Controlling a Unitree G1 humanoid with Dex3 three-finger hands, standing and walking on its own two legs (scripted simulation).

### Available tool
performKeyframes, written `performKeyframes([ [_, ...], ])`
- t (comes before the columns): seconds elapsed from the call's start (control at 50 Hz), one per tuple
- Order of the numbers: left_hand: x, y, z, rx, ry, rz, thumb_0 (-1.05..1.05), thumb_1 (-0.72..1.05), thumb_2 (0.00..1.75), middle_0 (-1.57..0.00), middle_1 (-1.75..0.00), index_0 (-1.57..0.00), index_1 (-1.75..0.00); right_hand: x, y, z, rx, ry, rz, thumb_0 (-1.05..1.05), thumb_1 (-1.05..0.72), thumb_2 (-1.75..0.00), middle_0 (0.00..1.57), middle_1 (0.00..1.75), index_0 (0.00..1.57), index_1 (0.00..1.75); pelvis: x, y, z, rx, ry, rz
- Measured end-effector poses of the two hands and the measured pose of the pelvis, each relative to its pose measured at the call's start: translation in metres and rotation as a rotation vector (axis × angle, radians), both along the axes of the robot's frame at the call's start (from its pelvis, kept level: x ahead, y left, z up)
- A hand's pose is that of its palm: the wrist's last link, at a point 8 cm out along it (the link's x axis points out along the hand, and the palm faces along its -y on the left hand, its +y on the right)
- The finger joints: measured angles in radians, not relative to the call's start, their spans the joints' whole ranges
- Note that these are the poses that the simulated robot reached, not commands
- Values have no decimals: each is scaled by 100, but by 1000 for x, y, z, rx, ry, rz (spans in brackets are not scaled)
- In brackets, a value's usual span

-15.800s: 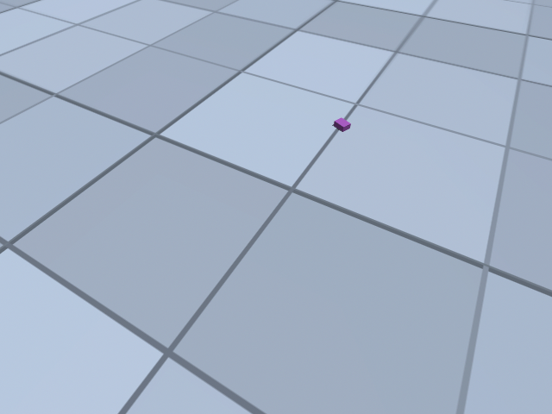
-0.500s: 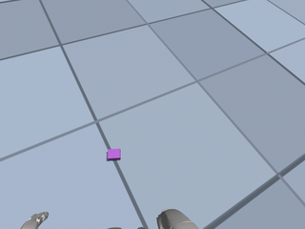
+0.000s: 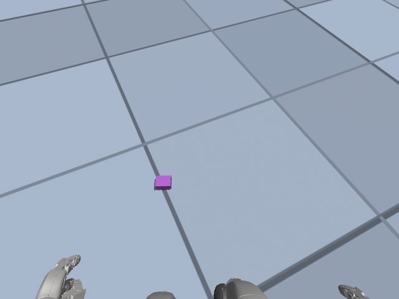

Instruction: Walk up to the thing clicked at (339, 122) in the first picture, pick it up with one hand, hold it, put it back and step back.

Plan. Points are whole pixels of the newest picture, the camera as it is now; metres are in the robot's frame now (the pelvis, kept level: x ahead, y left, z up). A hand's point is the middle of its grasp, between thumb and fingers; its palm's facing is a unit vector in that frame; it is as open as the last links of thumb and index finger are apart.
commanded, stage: walk up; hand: left
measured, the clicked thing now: (163, 182) +0.71 +0.19 -0.74
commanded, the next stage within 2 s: stand in 1.50 s
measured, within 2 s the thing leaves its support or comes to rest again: neither
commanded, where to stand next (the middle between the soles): +0.33 -0.06 m, yaw +1 degrees
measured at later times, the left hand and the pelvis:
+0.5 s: hand out of the picture -0.04 +0.24 -0.13, palm faces -0.02 -0.91 -0.41, open 7.4 cm; pelvis -0.07 -0.03 +0.01, yaw -3 degrees
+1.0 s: hand out of the picture +0.05 +0.26 -0.13, palm faces -0.03 -0.92 -0.39, open 7.4 cm; pelvis -0.05 +0.00 +0.01, yaw -1 degrees
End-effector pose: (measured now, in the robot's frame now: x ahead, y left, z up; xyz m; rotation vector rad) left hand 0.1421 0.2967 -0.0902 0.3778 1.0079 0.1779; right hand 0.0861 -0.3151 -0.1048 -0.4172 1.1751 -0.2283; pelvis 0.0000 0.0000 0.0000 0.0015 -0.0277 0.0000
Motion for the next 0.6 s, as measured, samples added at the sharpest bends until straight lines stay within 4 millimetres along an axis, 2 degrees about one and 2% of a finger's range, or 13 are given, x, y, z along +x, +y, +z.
performKeyframes([
  [0.08,-36,6,-19,-36,22,28,1,90,89,-21,-30,-21,-30,-37,7,6,-8,24,0,1,-90,-90,21,30,20,30,-25,3,-4,40,-33,-4],
  [0.16,-81,6,-20,-64,114,56,1,90,89,-21,-29,-21,-30,-69,6,21,-13,34,-15,1,-90,-90,21,30,20,30,-39,2,8,-17,-29,9],
  [0.26,-136,9,-20,-62,194,97,1,90,89,-21,-29,-21,-30,-78,-2,33,-11,1,-11,1,-90,-90,21,30,20,30,-54,-7,15,-19,-8,-18],
  [0.34,-169,5,-20,-20,260,81,1,90,89,-21,-29,-21,-30,-74,-16,27,12,-67,-13,1,-90,-90,21,31,20,30,-65,-18,9,-5,-8,-60],
  [0.4,-184,-5,-15,8,262,89,1,90,89,-21,-29,-21,-30,-74,-27,17,34,-92,-28,1,-90,-90,21,30,20,30,-72,-25,6,-50,-36,-44],
  [0.46,-191,-11,-6,19,231,95,1,90,89,-21,-29,-21,-30,-78,-28,9,62,-77,-42,1,-90,-90,21,30,20,30,-72,-28,8,-30,-29,-55],
  [0.6,-177,-2,8,33,164,101,1,90,89,-21,-30,-21,-30,-83,-16,-1,99,-23,-29,1,-90,-90,21,30,20,30,-69,-18,12,-12,-15,-21],
])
